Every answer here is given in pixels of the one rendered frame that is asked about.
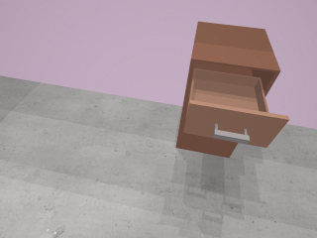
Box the drawer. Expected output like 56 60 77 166
183 68 289 148

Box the handle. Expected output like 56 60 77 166
213 123 250 145

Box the cabinet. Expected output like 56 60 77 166
175 21 281 158

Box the robot left hand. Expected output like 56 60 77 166
39 225 66 238

